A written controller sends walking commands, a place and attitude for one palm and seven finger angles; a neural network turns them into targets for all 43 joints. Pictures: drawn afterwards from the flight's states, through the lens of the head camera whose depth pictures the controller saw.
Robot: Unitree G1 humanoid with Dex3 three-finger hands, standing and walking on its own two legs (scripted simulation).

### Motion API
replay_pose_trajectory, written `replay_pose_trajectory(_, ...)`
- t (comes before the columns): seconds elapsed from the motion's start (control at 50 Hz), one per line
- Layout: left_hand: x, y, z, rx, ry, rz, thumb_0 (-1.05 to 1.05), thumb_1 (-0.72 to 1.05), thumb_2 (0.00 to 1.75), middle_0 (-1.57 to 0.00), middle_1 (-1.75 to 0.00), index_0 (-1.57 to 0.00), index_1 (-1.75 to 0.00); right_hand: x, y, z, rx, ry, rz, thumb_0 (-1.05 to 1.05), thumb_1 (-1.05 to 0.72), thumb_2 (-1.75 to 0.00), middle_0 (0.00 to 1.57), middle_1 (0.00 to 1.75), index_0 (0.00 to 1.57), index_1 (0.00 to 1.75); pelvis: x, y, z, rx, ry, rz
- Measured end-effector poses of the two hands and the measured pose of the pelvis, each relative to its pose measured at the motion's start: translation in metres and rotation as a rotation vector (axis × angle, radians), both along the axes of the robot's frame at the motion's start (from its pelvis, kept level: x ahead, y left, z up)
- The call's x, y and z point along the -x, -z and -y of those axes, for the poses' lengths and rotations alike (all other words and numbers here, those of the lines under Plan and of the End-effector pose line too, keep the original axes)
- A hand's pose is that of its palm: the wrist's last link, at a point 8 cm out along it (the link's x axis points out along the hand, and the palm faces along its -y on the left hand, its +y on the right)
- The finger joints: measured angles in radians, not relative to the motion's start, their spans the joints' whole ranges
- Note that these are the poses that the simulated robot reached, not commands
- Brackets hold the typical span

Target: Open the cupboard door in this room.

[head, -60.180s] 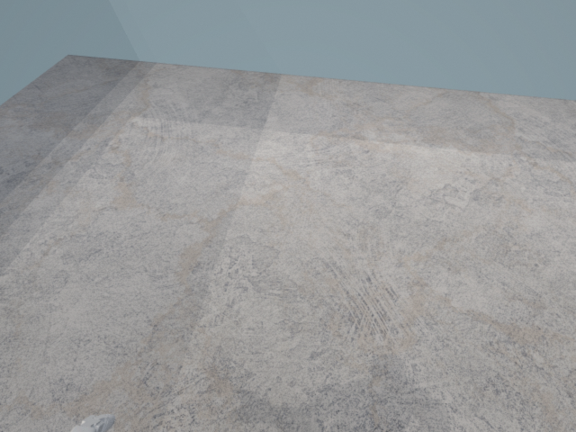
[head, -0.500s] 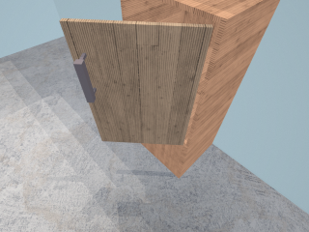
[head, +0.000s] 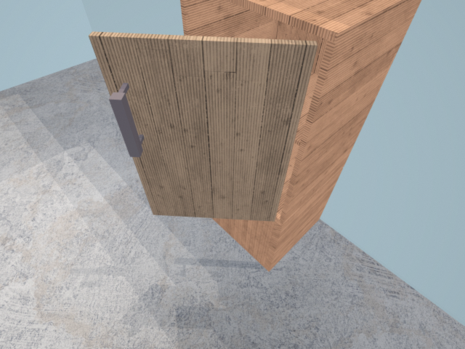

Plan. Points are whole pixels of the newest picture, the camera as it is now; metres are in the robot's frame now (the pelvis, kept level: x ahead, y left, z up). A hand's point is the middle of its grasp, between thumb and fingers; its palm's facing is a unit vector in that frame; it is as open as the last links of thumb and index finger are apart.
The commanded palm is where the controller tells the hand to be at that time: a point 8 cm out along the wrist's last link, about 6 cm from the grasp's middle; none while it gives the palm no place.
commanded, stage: look again from close up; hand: left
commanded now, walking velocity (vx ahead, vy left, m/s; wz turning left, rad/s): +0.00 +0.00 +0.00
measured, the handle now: (130, 121) +0.54 +0.26 +0.08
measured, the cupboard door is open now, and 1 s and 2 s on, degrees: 43 43 43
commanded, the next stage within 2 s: shuffle to correct the standing spot in 0.06 s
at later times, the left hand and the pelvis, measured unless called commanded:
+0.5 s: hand out of the picture -0.02 +0.21 -0.19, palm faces +0.07 -0.98 -0.21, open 7.4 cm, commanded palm none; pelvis -0.01 +0.03 -0.01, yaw +0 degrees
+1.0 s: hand out of the picture +0.00 +0.20 -0.18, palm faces +0.04 -0.98 -0.18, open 7.3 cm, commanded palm none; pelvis +0.01 +0.03 +0.00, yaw +1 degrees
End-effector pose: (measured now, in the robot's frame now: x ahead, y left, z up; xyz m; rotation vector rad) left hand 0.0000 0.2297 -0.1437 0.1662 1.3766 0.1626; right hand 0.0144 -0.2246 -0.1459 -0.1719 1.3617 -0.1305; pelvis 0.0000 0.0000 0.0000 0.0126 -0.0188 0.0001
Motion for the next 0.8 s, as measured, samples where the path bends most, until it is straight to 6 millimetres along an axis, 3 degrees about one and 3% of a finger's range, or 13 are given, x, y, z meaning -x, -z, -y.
replay_pose_trajectory(0.34,0.009,0.003,-0.002,0.004,-0.029,0.003,0.01,0.91,0.90,-0.20,-0.30,-0.20,-0.30,0.005,0.002,-0.004,0.002,-0.005,-0.014,0.01,-0.91,-0.90,0.20,0.30,0.20,0.30,0.005,0.003,-0.005,0.002,-0.007,-0.004)
replay_pose_trajectory(0.52,0.022,0.015,-0.035,0.003,-0.061,-0.040,0.01,0.91,0.90,-0.20,-0.30,-0.20,-0.30,-0.005,0.002,-0.028,0.023,-0.004,0.015,0.01,-0.91,-0.90,0.20,0.30,0.20,0.30,0.006,0.011,-0.035,-0.013,-0.003,-0.009)
replay_pose_trajectory(0.64,0.009,0.009,-0.055,-0.025,-0.040,-0.028,0.01,0.91,0.90,-0.20,-0.30,-0.20,-0.30,-0.001,0.004,-0.047,0.010,-0.008,0.021,0.01,-0.92,-0.90,0.20,0.30,0.20,0.30,0.009,0.010,-0.046,-0.018,-0.010,-0.024)
replay_pose_trajectory(0.8,-0.010,0.001,-0.039,-0.005,-0.018,0.030,0.01,0.92,0.90,-0.19,-0.30,-0.19,-0.30,0.008,0.008,-0.050,-0.019,0.011,-0.019,0.02,-0.93,-0.90,0.20,0.30,0.20,0.30,-0.001,0.004,-0.043,-0.006,-0.018,-0.010)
